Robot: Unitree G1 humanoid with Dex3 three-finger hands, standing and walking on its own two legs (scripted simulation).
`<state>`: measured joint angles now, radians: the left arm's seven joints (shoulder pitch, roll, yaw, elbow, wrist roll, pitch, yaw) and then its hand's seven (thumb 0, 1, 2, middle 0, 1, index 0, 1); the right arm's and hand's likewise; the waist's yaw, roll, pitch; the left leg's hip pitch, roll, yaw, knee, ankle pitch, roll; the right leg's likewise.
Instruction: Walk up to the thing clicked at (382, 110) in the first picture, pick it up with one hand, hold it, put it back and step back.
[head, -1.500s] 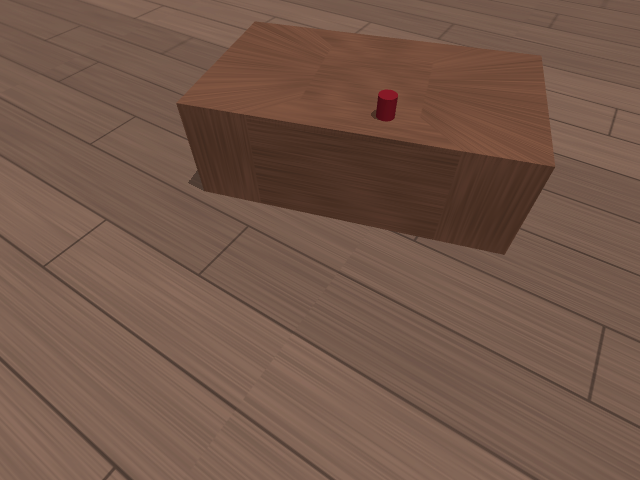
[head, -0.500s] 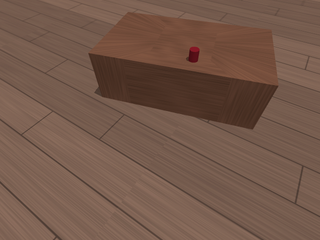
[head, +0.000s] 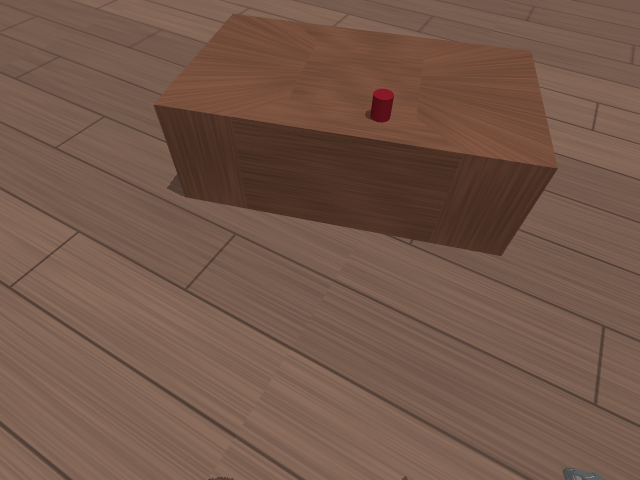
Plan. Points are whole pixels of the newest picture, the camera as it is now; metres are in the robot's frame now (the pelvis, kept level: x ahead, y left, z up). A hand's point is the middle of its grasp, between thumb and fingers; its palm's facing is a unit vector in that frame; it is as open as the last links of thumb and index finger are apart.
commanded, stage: walk up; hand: right
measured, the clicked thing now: (381, 105) +1.24 -0.17 -0.27
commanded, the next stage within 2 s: none
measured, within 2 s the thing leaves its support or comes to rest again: neither
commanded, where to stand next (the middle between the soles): +0.84 +0.13 m, yaw -11 degrees
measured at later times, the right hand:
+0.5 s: hand (499, 427) +0.22 -0.25 -0.16, palm faces +0.05 +0.96 -0.28, open 7.4 cm
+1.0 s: hand (437, 287) +0.43 -0.18 -0.11, palm faces +0.15 +0.90 -0.40, open 7.4 cm
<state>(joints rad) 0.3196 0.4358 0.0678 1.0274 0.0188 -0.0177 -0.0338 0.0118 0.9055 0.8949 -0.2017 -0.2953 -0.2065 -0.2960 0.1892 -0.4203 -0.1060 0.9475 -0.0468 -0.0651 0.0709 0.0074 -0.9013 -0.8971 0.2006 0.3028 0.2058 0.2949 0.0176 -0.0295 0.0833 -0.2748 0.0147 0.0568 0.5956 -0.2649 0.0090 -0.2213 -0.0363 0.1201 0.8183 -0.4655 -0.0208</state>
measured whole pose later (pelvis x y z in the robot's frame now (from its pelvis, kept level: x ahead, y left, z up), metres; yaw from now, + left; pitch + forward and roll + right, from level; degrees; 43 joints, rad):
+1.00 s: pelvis +0.43 +0.10 +0.01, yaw -8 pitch -2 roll -2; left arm 0.29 0.46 0.05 0.91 -0.01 -0.06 -0.02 0.01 0.91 0.89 -0.20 -0.29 -0.20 -0.30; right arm 0.32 -0.37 -0.07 0.83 -0.02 -0.06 0.07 0.01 -0.90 -0.90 0.20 0.30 0.21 0.30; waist -0.04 -0.05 0.09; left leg -0.24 0.06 0.11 0.55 -0.28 0.03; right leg -0.47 -0.01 0.06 1.11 -0.34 -0.04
